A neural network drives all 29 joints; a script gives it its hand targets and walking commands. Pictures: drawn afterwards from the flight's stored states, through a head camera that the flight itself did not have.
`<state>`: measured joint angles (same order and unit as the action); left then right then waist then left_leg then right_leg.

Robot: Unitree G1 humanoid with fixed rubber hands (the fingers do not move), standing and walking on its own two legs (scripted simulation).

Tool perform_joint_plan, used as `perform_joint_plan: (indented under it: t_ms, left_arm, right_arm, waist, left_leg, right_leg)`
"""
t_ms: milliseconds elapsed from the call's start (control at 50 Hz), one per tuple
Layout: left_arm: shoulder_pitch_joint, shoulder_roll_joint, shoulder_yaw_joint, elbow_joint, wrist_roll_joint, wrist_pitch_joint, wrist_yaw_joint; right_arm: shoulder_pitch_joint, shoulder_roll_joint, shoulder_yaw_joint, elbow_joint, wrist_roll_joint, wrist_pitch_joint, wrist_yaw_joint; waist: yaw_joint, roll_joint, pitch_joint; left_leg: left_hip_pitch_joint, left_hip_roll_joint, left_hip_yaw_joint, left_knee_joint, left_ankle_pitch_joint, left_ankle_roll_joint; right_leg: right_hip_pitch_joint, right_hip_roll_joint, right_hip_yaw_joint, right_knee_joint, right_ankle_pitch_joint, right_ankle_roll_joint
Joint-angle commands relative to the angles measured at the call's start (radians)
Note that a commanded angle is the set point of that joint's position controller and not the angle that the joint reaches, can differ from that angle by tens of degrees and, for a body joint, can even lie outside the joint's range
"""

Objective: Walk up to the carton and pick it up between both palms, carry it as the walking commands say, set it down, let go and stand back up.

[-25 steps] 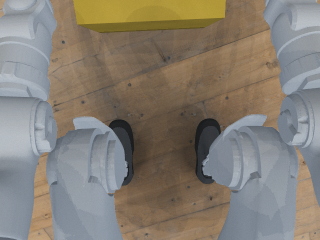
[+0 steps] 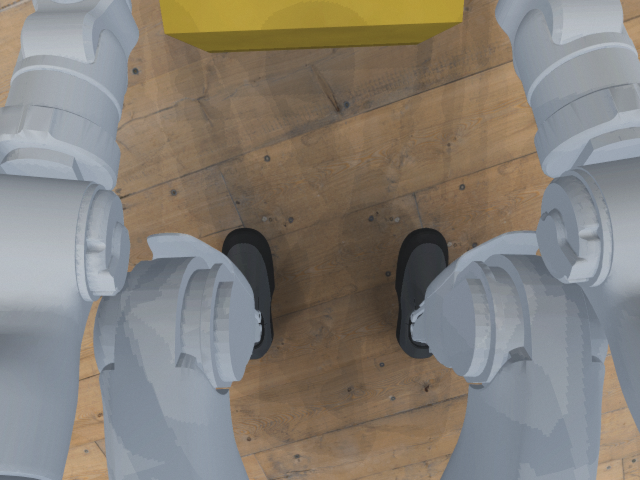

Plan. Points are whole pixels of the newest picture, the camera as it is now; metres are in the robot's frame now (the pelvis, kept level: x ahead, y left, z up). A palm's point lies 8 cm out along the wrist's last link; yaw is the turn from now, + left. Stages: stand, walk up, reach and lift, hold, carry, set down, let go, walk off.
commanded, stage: reach and lift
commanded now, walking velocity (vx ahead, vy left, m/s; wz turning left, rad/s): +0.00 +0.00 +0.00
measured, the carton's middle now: out of the picture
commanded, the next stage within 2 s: none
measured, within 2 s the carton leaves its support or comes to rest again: leaves its support in 0.86 s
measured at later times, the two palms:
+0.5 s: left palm out of the picture +0.54 +0.21 -0.20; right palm out of the picture +0.56 -0.14 -0.19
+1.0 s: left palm out of the picture +0.54 +0.19 -0.18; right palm out of the picture +0.55 -0.16 -0.17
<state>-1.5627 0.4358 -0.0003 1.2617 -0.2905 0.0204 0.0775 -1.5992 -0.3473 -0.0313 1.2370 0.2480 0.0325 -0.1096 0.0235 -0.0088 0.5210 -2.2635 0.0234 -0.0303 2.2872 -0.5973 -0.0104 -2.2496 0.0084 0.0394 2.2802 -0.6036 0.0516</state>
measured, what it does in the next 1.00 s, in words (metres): stands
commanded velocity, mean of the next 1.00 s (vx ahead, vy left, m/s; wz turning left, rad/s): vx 0.00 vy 0.00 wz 0.00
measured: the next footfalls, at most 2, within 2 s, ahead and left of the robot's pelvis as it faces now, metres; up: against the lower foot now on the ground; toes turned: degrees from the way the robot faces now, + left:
none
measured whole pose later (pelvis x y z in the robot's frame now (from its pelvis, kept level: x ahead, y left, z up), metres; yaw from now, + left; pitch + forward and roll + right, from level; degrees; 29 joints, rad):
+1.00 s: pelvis -0.01 +0.00 +0.01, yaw +0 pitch +31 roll -1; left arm -1.54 0.39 0.01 1.10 -0.26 0.20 0.13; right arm -1.51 -0.37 -0.07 1.07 0.26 0.18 -0.16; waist 0.03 -0.02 0.53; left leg -2.22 0.00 -0.06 2.27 -0.59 -0.04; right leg -2.21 0.05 0.04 2.26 -0.59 0.06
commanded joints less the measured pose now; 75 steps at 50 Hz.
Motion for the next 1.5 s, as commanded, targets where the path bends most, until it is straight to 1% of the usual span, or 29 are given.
perform_joint_plan:
  t_ms: [0,100,160,200,240,280,300,400,420,440,480,540,560,820,900,940,1000,1060,1080,1120,1220,1240,1260,1340,1380,1400,1440,1460,1480]
  left_arm:
    - [-0.351,-0.05,-0.029,-0.129,0.013,-0.028,-0.041]
    - [-0.486,-0.309,-0.145,-0.21,-0.054,-0.027,-0.092]
    - [-0.439,-0.449,-0.083,-0.195,0.021,-0.004,-0.147]
    - [-0.528,-0.584,-0.147,-0.23,0.0,0.018,-0.186]
    - [-0.498,-0.634,-0.108,-0.227,0.029,0.023,-0.211]
    - [-0.54,-0.707,-0.134,-0.283,0.018,0.039,-0.237]
    - [-0.545,-0.761,-0.138,-0.267,-0.008,0.043,-0.251]
    - [-0.52,-0.825,-0.154,-0.29,0.018,0.075,-0.285]
    - [-0.487,-0.828,-0.127,-0.296,0.007,0.064,-0.287]
    - [-0.503,-0.836,-0.152,-0.285,-0.014,0.072,-0.292]
    - [-0.514,-0.838,-0.15,-0.286,-0.003,0.078,-0.291]
    - [-0.541,-0.862,-0.17,-0.328,-0.033,0.071,-0.3]
    - [-0.531,-0.861,-0.16,-0.321,-0.016,0.073,-0.296]
    - [-0.701,-0.872,-0.211,-0.572,-0.082,0.075,-0.248]
    - [-0.686,-0.91,-0.215,-0.617,-0.049,0.095,-0.236]
    - [-0.714,-0.904,-0.191,-0.583,-0.054,0.102,-0.226]
    - [-0.703,-0.913,-0.185,-0.604,-0.035,0.117,-0.228]
    - [-0.746,-0.927,-0.169,-0.601,0.006,0.125,-0.243]
    - [-0.783,-0.922,-0.198,-0.639,-0.025,0.125,-0.248]
    - [-0.691,-0.969,-0.153,-0.505,0.006,0.152,-0.27]
    - [-0.754,-1.022,-0.218,-0.632,-0.015,0.182,-0.272]
    - [-0.731,-1.031,-0.244,-0.647,-0.044,0.189,-0.267]
    - [-0.732,-1.034,-0.222,-0.661,-0.027,0.189,-0.261]
    - [-0.706,-1.021,-0.201,-0.623,0.015,0.196,-0.266]
    - [-0.713,-1.036,-0.24,-0.715,0.029,0.204,-0.264]
    - [-0.691,-1.046,-0.225,-0.652,0.021,0.203,-0.263]
    - [-0.637,-1.043,-0.214,-0.656,0.065,0.223,-0.26]
    - [-0.678,-1.046,-0.244,-0.696,0.031,0.223,-0.262]
    - [-0.66,-1.078,-0.22,-0.685,0.04,0.229,-0.257]
  right_arm:
    - [-0.241,-0.002,-0.017,-0.108,-0.02,-0.024,0.025]
    - [-0.345,0.285,0.058,-0.147,0.006,-0.019,0.083]
    - [-0.35,0.432,0.052,-0.187,-0.038,-0.012,0.138]
    - [-0.397,0.517,0.064,-0.214,-0.046,0.005,0.174]
    - [-0.369,0.642,0.085,-0.203,-0.039,0.025,0.21]
    - [-0.376,0.757,0.09,-0.199,-0.047,0.054,0.237]
    - [-0.379,0.729,0.072,-0.211,-0.063,0.052,0.236]
    - [-0.342,0.833,0.051,-0.211,-0.058,0.072,0.275]
    - [-0.351,0.825,0.073,-0.231,-0.065,0.077,0.275]
    - [-0.368,0.831,0.075,-0.234,-0.062,0.072,0.277]
    - [-0.332,0.846,0.074,-0.21,-0.05,0.079,0.28]
    - [-0.352,0.869,0.078,-0.241,-0.05,0.072,0.271]
    - [-0.379,0.882,0.113,-0.266,-0.006,0.071,0.272]
    - [-0.543,0.9,0.186,-0.463,0.069,0.093,0.243]
    - [-0.624,0.933,0.226,-0.576,0.105,0.094,0.247]
    - [-0.657,0.968,0.246,-0.546,0.103,0.109,0.248]
    - [-0.647,0.955,0.256,-0.587,0.095,0.129,0.244]
    - [-0.675,0.983,0.218,-0.542,0.068,0.139,0.256]
    - [-0.643,0.998,0.207,-0.541,0.045,0.148,0.253]
    - [-0.632,0.986,0.171,-0.515,0.011,0.157,0.255]
    - [-0.739,0.965,0.203,-0.682,0.017,0.169,0.258]
    - [-0.727,0.961,0.22,-0.73,0.014,0.17,0.25]
    - [-0.736,0.967,0.24,-0.704,0.024,0.174,0.249]
    - [-0.561,1.012,0.133,-0.515,-0.053,0.206,0.28]
    - [-0.572,1.025,0.179,-0.648,-0.039,0.201,0.28]
    - [-0.588,0.976,0.167,-0.593,-0.06,0.199,0.284]
    - [-0.57,1.037,0.198,-0.621,-0.027,0.213,0.293]
    - [-0.557,1.01,0.188,-0.603,-0.04,0.223,0.294]
    - [-0.594,0.995,0.174,-0.624,-0.055,0.219,0.294]
  waist:
    - [-0.028,0.061,-1.174]
    - [-0.063,0.038,-1.213]
    - [-0.026,0.025,-1.133]
    - [-0.082,0.024,-1.09]
    - [-0.023,-0.013,-1.092]
    - [-0.033,-0.037,-1.091]
    - [-0.087,-0.026,-1.084]
    - [-0.053,0.055,-1.047]
    - [-0.027,-0.005,-1.041]
    - [-0.078,-0.02,-1.065]
    - [-0.042,0.041,-1.066]
    - [-0.073,0.016,-1.08]
    - [-0.015,0.05,-1.074]
    - [-0.009,-0.027,-1.545]
    - [0.076,0.046,-1.712]
    - [0.094,-0.055,-1.716]
    - [0.056,-0.07,-1.784]
    - [0.119,0.003,-1.72]
    - [0.052,-0.062,-1.739]
    - [0.057,-0.016,-1.713]
    - [0.045,0.032,-2.057]
    - [0.004,-0.006,-2.079]
    - [0.035,-0.014,-2.087]
    - [-0.049,0.011,-1.934]
    - [0.008,0.035,-2.137]
    - [-0.027,0.022,-2.063]
    - [0.047,0.04,-2.128]
    - [-0.018,0.048,-2.12]
    - [-0.01,0.054,-2.117]
  left_leg:
    - [0.587,-0.049,0.057,-0.187,0.386,-0.023]
    - [0.624,-0.057,0.031,-0.179,0.445,-0.012]
    - [0.583,-0.078,0.051,-0.173,0.408,-0.006]
    - [0.543,-0.078,0.031,-0.181,0.395,-0.012]
    - [0.523,-0.085,0.066,-0.17,0.372,0.002]
    - [0.489,-0.081,0.059,-0.159,0.391,0.003]
    - [0.493,-0.084,0.067,-0.147,0.355,-0.003]
    - [0.505,-0.092,0.084,-0.158,0.388,-0.002]
    - [0.477,-0.096,0.076,-0.148,0.396,0.006]
    - [0.496,-0.091,0.055,-0.153,0.401,0.006]
    - [0.514,-0.09,0.083,-0.139,0.375,0.003]
    - [0.48,-0.097,0.075,-0.147,0.416,0.0]
    - [0.5,-0.092,0.081,-0.144,0.42,0.006]
    - [0.716,-0.1,0.082,-0.154,0.525,0.014]
    - [0.828,-0.113,0.109,-0.175,0.544,0.01]
    - [0.793,-0.112,0.107,-0.187,0.508,0.026]
    - [0.823,-0.107,0.108,-0.198,0.489,0.024]
    - [0.742,-0.102,0.162,-0.213,0.405,0.013]
    - [0.771,-0.105,0.125,-0.225,0.39,0.028]
    - [0.709,-0.102,0.157,-0.231,0.333,0.024]
    - [0.905,-0.11,0.163,-0.234,0.456,-0.003]
    - [0.907,-0.119,0.152,-0.258,0.479,0.003]
    - [0.893,-0.117,0.147,-0.259,0.477,0.001]
    - [0.842,-0.113,0.137,-0.287,0.401,-0.006]
    - [0.947,-0.126,0.153,-0.301,0.502,-0.011]
    - [0.912,-0.127,0.133,-0.288,0.493,-0.015]
    - [0.977,-0.121,0.156,-0.303,0.487,-0.007]
    - [0.997,-0.113,0.139,-0.296,0.495,-0.013]
    - [0.991,-0.127,0.142,-0.3,0.504,-0.021]
  right_leg:
    - [0.525,0.04,-0.08,-0.158,0.351,-0.03]
    - [0.506,0.052,-0.098,-0.136,0.382,-0.042]
    - [0.492,0.059,-0.096,-0.143,0.354,-0.043]
    - [0.45,0.059,-0.107,-0.127,0.359,-0.048]
    - [0.476,0.068,-0.111,-0.131,0.333,-0.04]
    - [0.468,0.071,-0.101,-0.121,0.367,-0.042]
    - [0.477,0.078,-0.108,-0.129,0.331,-0.047]
    - [0.438,0.091,-0.114,-0.123,0.35,-0.058]
    - [0.456,0.091,-0.114,-0.1,0.366,-0.054]
    - [0.433,0.086,-0.134,-0.097,0.368,-0.051]
    - [0.458,0.085,-0.116,-0.104,0.352,-0.061]
    - [0.495,0.088,-0.113,-0.109,0.422,-0.058]
    - [0.489,0.088,-0.105,-0.11,0.405,-0.062]
    - [0.663,0.089,-0.121,-0.147,0.495,-0.041]
    - [0.683,0.1,-0.124,-0.157,0.482,-0.038]
    - [0.717,0.107,-0.132,-0.167,0.461,-0.03]
    - [0.731,0.101,-0.155,-0.17,0.432,-0.011]
    - [0.711,0.102,-0.132,-0.203,0.355,-0.024]
    - [0.698,0.097,-0.149,-0.205,0.341,-0.028]
    - [0.731,0.098,-0.137,-0.223,0.304,-0.036]
    - [0.803,0.103,-0.156,-0.236,0.382,-0.035]
    - [0.851,0.102,-0.176,-0.241,0.429,-0.031]
    - [0.836,0.101,-0.167,-0.235,0.423,-0.033]
    - [0.666,0.099,-0.191,-0.258,0.333,-0.036]
    - [0.812,0.117,-0.178,-0.27,0.455,-0.034]
    - [0.751,0.108,-0.191,-0.25,0.43,-0.034]
    - [0.763,0.113,-0.18,-0.277,0.392,-0.03]
    - [0.723,0.104,-0.19,-0.277,0.385,-0.032]
    - [0.731,0.11,-0.186,-0.284,0.389,-0.034]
